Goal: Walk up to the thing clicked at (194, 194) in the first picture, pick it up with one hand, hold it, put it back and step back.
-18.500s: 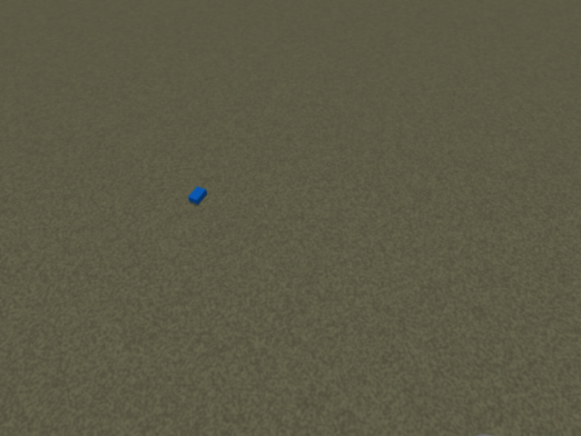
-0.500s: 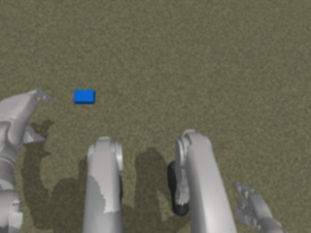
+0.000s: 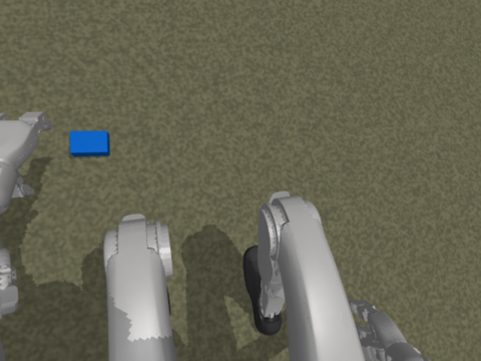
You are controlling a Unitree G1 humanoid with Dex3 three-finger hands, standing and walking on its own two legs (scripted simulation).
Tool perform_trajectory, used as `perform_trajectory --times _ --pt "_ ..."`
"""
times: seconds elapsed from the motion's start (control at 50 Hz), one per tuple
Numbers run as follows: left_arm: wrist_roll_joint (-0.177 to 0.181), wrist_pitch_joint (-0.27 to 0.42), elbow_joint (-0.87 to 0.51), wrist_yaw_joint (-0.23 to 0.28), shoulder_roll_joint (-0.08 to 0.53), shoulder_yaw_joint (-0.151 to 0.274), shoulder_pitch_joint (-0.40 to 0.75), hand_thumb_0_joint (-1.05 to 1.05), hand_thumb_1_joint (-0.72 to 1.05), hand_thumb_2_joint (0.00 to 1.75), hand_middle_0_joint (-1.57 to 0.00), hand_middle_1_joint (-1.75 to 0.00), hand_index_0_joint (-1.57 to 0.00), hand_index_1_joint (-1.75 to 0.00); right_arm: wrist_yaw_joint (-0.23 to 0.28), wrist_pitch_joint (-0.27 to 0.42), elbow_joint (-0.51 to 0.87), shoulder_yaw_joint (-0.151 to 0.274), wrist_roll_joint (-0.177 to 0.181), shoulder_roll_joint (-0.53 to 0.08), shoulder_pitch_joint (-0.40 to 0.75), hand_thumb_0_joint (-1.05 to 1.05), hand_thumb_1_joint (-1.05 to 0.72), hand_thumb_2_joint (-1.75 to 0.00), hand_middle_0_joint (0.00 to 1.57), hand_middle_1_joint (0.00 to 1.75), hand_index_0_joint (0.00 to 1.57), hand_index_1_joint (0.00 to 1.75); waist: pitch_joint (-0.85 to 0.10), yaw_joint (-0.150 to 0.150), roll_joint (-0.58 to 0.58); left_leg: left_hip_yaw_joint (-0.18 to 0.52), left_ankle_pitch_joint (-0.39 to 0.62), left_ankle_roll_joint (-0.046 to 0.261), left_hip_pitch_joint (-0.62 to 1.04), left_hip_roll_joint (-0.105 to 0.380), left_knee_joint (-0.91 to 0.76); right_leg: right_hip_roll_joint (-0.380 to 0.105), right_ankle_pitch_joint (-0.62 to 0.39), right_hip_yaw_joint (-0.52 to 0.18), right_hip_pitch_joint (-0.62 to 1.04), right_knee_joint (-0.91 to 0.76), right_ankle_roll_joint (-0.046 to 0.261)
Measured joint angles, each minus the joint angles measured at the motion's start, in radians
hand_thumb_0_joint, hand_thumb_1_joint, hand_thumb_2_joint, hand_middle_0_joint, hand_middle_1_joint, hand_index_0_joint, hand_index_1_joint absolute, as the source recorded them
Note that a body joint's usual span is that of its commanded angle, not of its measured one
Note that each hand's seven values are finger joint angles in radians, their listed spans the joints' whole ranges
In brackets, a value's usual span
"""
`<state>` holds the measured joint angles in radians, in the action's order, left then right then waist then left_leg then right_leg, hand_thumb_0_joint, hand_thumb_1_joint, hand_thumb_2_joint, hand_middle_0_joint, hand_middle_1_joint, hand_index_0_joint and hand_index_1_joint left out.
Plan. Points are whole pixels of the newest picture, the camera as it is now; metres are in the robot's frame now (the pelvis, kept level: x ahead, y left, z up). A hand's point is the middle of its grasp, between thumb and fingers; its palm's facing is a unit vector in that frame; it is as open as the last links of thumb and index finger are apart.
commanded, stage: rise first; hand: left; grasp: from above
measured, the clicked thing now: (90, 143) +0.51 +0.25 -0.33
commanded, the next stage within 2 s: none
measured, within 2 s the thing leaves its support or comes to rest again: neither
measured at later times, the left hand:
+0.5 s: hand (35, 156) +0.45 +0.31 -0.21, palm faces -0.46 -0.04 -0.89, open 12.7 cm
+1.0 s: hand (43, 151) +0.46 +0.30 -0.21, palm faces -0.46 -0.05 -0.88, open 13.1 cm
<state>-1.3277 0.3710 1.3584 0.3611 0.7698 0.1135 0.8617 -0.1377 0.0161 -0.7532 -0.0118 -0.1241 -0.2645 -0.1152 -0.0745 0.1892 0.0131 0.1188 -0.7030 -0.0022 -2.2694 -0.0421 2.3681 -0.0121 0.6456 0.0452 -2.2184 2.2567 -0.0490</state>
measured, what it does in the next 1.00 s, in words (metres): stands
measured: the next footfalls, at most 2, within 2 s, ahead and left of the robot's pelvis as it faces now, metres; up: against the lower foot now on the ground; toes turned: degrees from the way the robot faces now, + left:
none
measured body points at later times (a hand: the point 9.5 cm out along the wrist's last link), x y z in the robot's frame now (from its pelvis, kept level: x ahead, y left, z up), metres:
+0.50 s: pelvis +0.01 -0.01 -0.02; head +0.27 +0.07 +0.34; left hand +0.47 +0.31 -0.16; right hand +0.07 -0.29 -0.13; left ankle +0.07 +0.12 -0.31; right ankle +0.11 -0.14 -0.31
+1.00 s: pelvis +0.01 +0.00 -0.03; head +0.27 +0.08 +0.34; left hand +0.48 +0.30 -0.16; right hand +0.06 -0.28 -0.12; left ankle +0.07 +0.12 -0.31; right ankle +0.11 -0.14 -0.31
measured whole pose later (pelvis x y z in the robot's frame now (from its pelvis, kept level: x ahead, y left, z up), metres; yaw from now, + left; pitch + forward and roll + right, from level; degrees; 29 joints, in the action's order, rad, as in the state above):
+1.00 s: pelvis +0.01 +0.00 -0.03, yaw -2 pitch +34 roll -10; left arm -1.36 0.36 1.49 0.45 0.86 0.14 0.96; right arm -0.16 0.02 -0.74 -0.08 -0.19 -0.28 -0.11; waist -0.01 0.26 0.04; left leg 0.16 -0.74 -0.02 -2.33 -0.04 2.46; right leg 0.00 0.66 0.07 -2.28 2.33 -0.05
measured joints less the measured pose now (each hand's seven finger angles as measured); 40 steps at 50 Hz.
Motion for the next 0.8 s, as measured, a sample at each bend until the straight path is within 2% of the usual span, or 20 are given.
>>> perform_trajectory --times 0.12,0.34,0.48,0.66,0.8 --pt "-0.041 0.016 0.036 0.020 0.026 0.016 0.022 0.00 -0.19 0.75 -0.38 -0.63 -0.37 -0.64 -0.009 -0.010 0.006 -0.013 -0.017 -0.002 0.008 0.00 -0.91 -0.89 0.20 0.30 0.21 0.30 0.014 0.018 0.005 0.008 -0.015 -0.008 -0.012 0.001 0.024 0.003 0.010 0.005 -0.017 0.025 -0.001" --pt "-0.055 0.029 0.093 0.067 0.063 0.046 0.050 0.00 -0.23 0.77 -0.35 -0.68 -0.34 -0.69 -0.013 -0.014 -0.003 -0.029 -0.052 -0.012 0.011 0.00 -0.91 -0.90 0.20 0.30 0.21 0.30 0.038 0.036 0.019 0.024 -0.036 -0.022 -0.033 0.005 0.065 0.010 0.018 0.016 -0.050 0.064 0.003" --pt "-0.053 0.005 0.100 0.090 0.069 0.047 0.060 0.00 -0.26 0.80 -0.32 -0.72 -0.31 -0.73 -0.014 -0.006 -0.005 -0.031 -0.061 -0.014 0.010 0.00 -0.91 -0.90 0.20 0.30 0.21 0.30 0.050 0.044 0.021 0.025 -0.042 -0.021 -0.047 0.006 0.080 0.012 0.021 0.016 -0.064 0.075 0.003" --pt "-0.033 -0.023 0.089 0.079 0.065 0.044 0.060 0.00 -0.29 0.82 -0.29 -0.76 -0.28 -0.77 -0.020 -0.003 0.002 -0.045 -0.063 -0.009 0.008 0.00 -0.91 -0.90 0.20 0.30 0.21 0.30 0.057 0.056 0.019 0.028 -0.049 -0.020 -0.051 0.005 0.085 0.012 0.028 0.019 -0.065 0.077 0.001" --pt "-0.025 -0.020 0.103 0.072 0.077 0.042 0.072 0.00 -0.32 0.84 -0.27 -0.79 -0.26 -0.79 -0.023 -0.002 0.011 -0.059 -0.063 -0.013 0.008 0.00 -0.91 -0.90 0.20 0.30 0.21 0.30 0.064 0.063 0.019 0.034 -0.047 -0.019 -0.051 0.005 0.089 0.013 0.024 0.024 -0.062 0.076 -0.001"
